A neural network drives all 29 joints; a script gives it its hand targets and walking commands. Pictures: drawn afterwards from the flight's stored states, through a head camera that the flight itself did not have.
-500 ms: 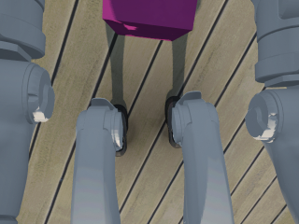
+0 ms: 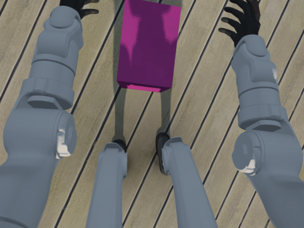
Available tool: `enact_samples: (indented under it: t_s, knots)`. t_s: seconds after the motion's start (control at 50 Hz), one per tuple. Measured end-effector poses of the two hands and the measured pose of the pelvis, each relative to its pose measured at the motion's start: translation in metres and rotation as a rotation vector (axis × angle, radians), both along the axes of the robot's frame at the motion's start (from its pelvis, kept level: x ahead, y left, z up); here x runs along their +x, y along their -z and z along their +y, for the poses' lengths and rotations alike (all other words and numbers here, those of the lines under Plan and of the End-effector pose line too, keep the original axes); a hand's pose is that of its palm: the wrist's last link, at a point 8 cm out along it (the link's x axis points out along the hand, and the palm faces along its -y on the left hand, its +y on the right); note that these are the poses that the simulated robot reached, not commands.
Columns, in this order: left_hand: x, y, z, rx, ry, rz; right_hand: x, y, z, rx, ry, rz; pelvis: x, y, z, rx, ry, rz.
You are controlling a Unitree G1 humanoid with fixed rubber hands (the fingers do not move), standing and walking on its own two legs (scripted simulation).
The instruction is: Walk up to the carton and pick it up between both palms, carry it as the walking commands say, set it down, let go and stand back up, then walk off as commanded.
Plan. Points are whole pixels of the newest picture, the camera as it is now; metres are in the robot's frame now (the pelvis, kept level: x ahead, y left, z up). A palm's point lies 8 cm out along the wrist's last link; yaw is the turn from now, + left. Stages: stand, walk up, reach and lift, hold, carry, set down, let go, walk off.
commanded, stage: set down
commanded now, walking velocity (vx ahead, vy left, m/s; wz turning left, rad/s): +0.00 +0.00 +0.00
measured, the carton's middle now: (146, 54) +0.58 -0.04 -0.45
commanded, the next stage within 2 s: let go in 0.34 s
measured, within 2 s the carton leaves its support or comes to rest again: neither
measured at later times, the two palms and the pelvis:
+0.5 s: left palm (58, 7) +0.54 +0.14 -0.04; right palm (268, 13) +0.52 -0.21 -0.01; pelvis +0.03 +0.00 +0.10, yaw +0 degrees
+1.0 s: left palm out of the picture +0.37 +0.18 +0.09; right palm out of the picture +0.32 -0.23 +0.09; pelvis +0.07 -0.02 +0.17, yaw +1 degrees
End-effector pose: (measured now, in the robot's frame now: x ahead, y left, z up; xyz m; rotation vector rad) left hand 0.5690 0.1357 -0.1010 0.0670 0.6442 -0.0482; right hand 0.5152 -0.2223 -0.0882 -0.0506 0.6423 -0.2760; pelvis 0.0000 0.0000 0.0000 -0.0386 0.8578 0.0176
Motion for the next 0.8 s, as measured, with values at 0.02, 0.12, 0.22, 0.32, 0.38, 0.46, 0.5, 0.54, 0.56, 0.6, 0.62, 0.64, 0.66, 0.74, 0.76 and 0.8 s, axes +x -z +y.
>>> enact_samples:
  t_s: [0.02, 0.12, 0.22, 0.32, 0.38, 0.46, 0.5, 0.54, 0.56, 0.6, 0.62, 0.64, 0.66, 0.74, 0.76, 0.8]
  knots:
    - [-0.002, -0.004, -0.004, -0.004, 0.003, -0.001, -0.001, -0.009, -0.005, -0.006, 0.002, -0.007, 0.001, -0.006, 0.000, -0.002, 0.004, 0.000]
    - [-0.007, -0.037, 0.008, 0.088, -0.036, -0.011, 0.009, -0.047, -0.002, 0.055, -0.035, -0.064, 0.003, -0.033, 0.002, 0.004, 0.030, -0.026]
    - [0.002, -0.091, 0.034, 0.141, -0.069, -0.044, 0.017, -0.060, 0.023, 0.150, -0.062, -0.038, 0.007, -0.060, 0.003, 0.018, 0.024, -0.055]
    - [0.012, -0.114, 0.017, 0.004, -0.038, -0.033, 0.002, -0.075, 0.014, 0.048, -0.042, 0.032, 0.018, -0.080, -0.001, 0.025, 0.008, -0.067]
    - [0.005, -0.099, 0.003, -0.027, -0.012, 0.027, -0.003, -0.089, -0.001, -0.006, -0.017, 0.031, 0.025, -0.090, -0.003, 0.016, 0.004, -0.058]
    - [-0.016, -0.073, -0.002, 0.052, 0.011, 0.084, 0.006, -0.094, 0.000, -0.007, -0.062, -0.005, 0.030, -0.099, -0.003, 0.015, 0.011, -0.045]
    - [-0.028, -0.065, 0.003, 0.103, -0.003, 0.092, 0.007, -0.083, 0.014, 0.018, -0.127, 0.015, 0.033, -0.103, -0.003, 0.022, 0.020, -0.048]
    - [-0.041, -0.065, 0.013, 0.140, -0.045, 0.077, -0.002, -0.069, 0.028, 0.047, -0.177, 0.054, 0.036, -0.107, -0.005, 0.027, 0.023, -0.052]
    - [-0.048, -0.068, 0.020, 0.160, -0.068, 0.065, -0.011, -0.064, 0.032, 0.055, -0.191, 0.074, 0.038, -0.109, -0.005, 0.027, 0.021, -0.067]
    - [-0.059, -0.083, 0.031, 0.180, -0.112, 0.020, -0.029, -0.059, 0.033, 0.046, -0.196, 0.094, 0.040, -0.116, -0.007, 0.028, 0.009, -0.108]
    - [-0.064, -0.091, 0.035, 0.182, -0.130, 0.003, -0.038, -0.060, 0.030, 0.026, -0.200, 0.103, 0.041, -0.119, -0.008, 0.029, 0.001, -0.126]
    - [-0.070, -0.100, 0.039, 0.192, -0.139, -0.012, -0.047, -0.064, 0.024, -0.002, -0.204, 0.105, 0.042, -0.123, -0.009, 0.029, -0.007, -0.155]
    - [-0.077, -0.109, 0.042, 0.200, -0.142, -0.026, -0.056, -0.071, 0.018, -0.028, -0.208, 0.100, 0.042, -0.127, -0.009, 0.030, -0.013, -0.190]
    - [-0.120, -0.129, 0.046, 0.197, -0.124, 0.062, -0.092, -0.108, -0.008, -0.071, -0.240, 0.117, 0.054, -0.136, -0.011, 0.039, -0.012, -0.230]
    - [-0.132, -0.133, 0.047, 0.195, -0.120, 0.095, -0.100, -0.120, -0.015, -0.075, -0.238, 0.123, 0.058, -0.139, -0.012, 0.041, -0.002, -0.247]
    - [-0.148, -0.145, 0.047, 0.179, -0.116, 0.115, -0.112, -0.148, -0.026, -0.069, -0.219, 0.099, 0.064, -0.146, -0.015, 0.046, 0.010, -0.283]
